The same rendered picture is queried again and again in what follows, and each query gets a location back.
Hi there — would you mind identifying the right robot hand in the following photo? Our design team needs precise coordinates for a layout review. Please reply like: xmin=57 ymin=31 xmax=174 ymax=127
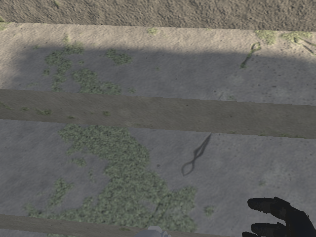
xmin=242 ymin=197 xmax=316 ymax=237

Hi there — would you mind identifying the robot left shin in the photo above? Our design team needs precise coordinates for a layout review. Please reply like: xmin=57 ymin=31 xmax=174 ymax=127
xmin=148 ymin=225 xmax=163 ymax=233

